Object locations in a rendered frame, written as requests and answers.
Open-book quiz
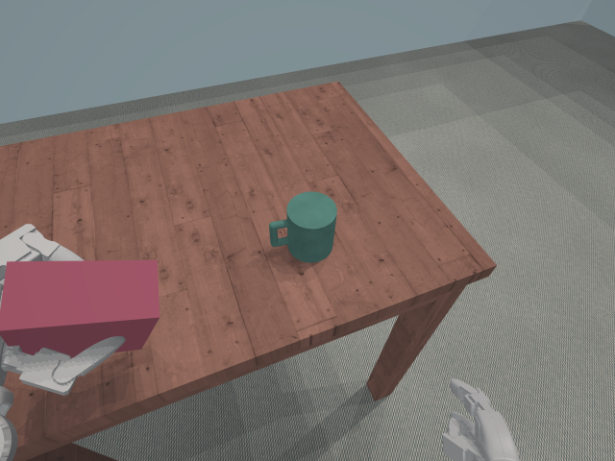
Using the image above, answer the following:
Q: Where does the robot right hand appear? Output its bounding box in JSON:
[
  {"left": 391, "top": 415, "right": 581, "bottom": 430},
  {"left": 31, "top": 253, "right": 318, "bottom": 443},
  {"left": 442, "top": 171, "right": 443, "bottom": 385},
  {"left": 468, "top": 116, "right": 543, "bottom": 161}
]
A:
[{"left": 443, "top": 378, "right": 520, "bottom": 461}]

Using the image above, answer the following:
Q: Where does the robot left hand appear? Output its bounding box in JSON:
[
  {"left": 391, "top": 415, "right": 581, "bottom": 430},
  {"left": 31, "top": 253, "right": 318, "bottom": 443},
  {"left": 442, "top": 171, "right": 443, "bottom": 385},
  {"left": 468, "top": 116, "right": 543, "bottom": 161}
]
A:
[{"left": 0, "top": 224, "right": 126, "bottom": 396}]

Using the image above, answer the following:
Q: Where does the sponge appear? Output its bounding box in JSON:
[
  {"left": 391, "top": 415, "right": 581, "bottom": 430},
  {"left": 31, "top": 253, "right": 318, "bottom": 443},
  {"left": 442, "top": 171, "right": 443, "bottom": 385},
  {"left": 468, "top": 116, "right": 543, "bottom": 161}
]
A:
[{"left": 0, "top": 260, "right": 160, "bottom": 358}]

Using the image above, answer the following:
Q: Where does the table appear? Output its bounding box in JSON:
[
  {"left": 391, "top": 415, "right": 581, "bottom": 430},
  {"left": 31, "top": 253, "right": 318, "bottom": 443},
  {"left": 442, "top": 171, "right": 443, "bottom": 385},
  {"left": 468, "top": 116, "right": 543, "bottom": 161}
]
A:
[{"left": 0, "top": 81, "right": 497, "bottom": 461}]

